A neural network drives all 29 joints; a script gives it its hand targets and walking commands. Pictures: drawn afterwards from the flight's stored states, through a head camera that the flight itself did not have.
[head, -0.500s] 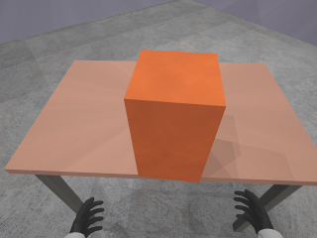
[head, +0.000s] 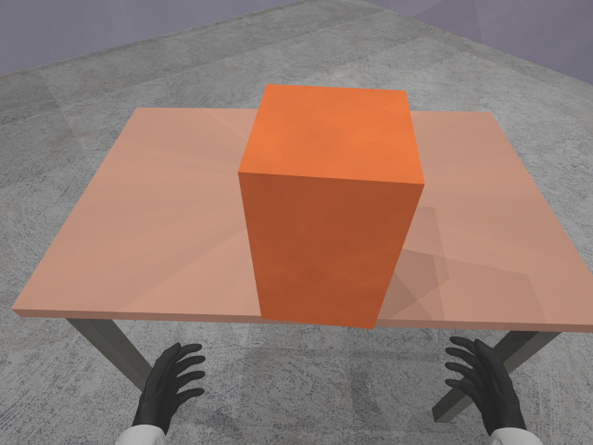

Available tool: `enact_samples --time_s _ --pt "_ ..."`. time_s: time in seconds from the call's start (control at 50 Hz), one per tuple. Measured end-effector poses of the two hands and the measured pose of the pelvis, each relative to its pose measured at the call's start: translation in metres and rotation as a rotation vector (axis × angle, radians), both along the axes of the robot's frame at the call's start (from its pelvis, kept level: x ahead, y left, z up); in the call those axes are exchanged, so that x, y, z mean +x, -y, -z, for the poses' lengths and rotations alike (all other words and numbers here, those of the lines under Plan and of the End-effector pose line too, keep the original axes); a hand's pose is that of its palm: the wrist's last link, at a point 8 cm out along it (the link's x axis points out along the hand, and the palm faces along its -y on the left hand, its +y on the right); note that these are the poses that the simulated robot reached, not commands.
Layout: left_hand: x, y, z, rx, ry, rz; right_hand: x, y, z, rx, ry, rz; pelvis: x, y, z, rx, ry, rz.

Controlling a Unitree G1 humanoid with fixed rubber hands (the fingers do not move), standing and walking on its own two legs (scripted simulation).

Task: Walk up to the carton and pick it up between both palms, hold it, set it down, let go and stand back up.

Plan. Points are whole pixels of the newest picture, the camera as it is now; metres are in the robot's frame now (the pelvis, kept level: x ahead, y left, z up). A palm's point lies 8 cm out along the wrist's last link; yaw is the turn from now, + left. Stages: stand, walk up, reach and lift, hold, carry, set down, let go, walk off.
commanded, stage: reach and lift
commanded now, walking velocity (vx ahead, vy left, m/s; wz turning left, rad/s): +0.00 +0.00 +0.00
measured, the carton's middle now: (324, 218) +0.39 +0.01 +0.11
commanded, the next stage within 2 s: none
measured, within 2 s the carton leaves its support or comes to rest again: neither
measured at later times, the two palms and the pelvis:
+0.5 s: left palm (160, 352) +0.21 +0.20 +0.06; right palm (489, 351) +0.23 -0.19 +0.06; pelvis +0.02 +0.00 +0.00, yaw +1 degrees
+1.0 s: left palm (163, 281) +0.27 +0.20 +0.12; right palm (497, 288) +0.28 -0.19 +0.12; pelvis +0.01 +0.00 +0.00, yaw +0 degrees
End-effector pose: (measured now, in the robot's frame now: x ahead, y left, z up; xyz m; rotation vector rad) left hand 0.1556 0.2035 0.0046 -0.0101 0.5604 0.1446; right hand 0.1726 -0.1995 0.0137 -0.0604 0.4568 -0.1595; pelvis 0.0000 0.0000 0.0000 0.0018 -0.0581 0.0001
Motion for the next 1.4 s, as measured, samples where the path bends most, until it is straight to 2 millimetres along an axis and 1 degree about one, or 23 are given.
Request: enact_samples --time_s 0.12,0.24,0.34,0.46,0.62,0.76,0.92,1.1,1.24,1.4 --pt "0.014 -0.004 -0.012 -0.006 0.061 -0.003 0.019 -0.008 -0.013 0.001 0.050 -0.026 -0.002 -0.002 0.001 0.000 -0.010 -0.004" --pt "0.031 -0.001 -0.031 -0.015 0.131 0.016 0.038 -0.011 -0.027 0.022 0.122 -0.019 0.004 -0.003 0.001 -0.003 -0.019 -0.007" --pt "0.041 0.002 -0.043 -0.013 0.178 0.026 0.046 -0.012 -0.033 0.037 0.158 -0.007 0.011 -0.002 0.000 -0.005 -0.019 -0.010" --pt "0.050 0.004 -0.051 -0.010 0.195 0.034 0.052 -0.010 -0.039 0.047 0.170 0.000 0.018 0.000 0.000 -0.007 -0.020 -0.014" --pt "0.069 0.007 -0.068 -0.012 0.225 0.066 0.071 -0.011 -0.059 0.068 0.223 -0.010 0.022 0.003 0.000 -0.007 -0.027 -0.012" --pt "0.086 0.006 -0.086 0.003 0.248 0.085 0.084 -0.012 -0.076 0.081 0.248 -0.008 0.020 0.004 0.000 -0.007 -0.017 -0.009" --pt "0.103 0.005 -0.104 0.013 0.260 0.101 0.096 -0.011 -0.094 0.078 0.271 -0.015 0.012 0.002 0.000 -0.006 -0.010 -0.007" --pt "0.131 0.011 -0.127 0.011 0.272 0.116 0.117 -0.007 -0.116 0.082 0.295 -0.008 0.003 0.002 0.000 -0.004 -0.011 -0.004" --pt "0.152 0.014 -0.144 0.014 0.280 0.111 0.134 -0.004 -0.131 0.083 0.310 -0.007 0.003 0.004 0.001 -0.003 -0.004 -0.003" --pt "0.174 0.015 -0.159 0.016 0.284 0.112 0.154 -0.003 -0.147 0.086 0.320 -0.008 0.004 0.005 0.001 -0.002 -0.005 -0.004"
